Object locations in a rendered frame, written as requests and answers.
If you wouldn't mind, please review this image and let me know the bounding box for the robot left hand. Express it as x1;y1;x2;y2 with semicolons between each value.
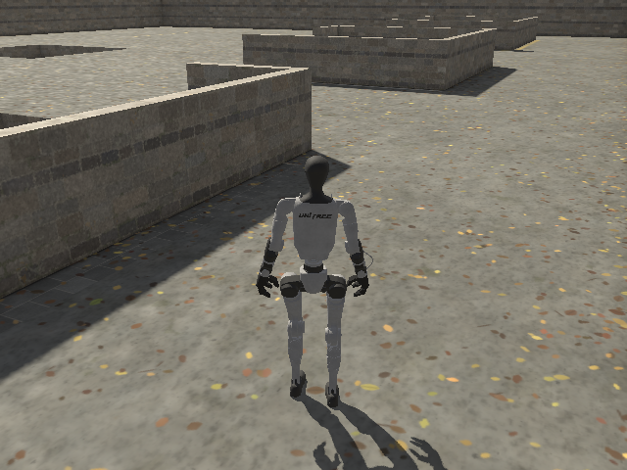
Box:
256;273;279;298

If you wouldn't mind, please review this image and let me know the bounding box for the robot left foot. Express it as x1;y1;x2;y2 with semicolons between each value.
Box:
290;370;306;398

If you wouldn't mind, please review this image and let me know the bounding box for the robot right upper arm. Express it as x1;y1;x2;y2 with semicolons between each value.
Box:
336;199;360;254

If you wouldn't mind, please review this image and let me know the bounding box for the robot left upper arm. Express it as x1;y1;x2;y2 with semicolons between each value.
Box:
268;198;296;252

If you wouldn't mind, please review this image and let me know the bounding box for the robot right hand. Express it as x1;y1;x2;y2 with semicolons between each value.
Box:
346;275;369;297

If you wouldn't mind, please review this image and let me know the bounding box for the left robot forearm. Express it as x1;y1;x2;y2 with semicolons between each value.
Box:
259;237;278;277

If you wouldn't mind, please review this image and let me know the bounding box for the right robot forearm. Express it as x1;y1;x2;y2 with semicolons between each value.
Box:
350;239;367;278

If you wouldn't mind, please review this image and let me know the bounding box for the left robot shin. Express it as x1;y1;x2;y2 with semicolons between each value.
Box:
287;320;303;384

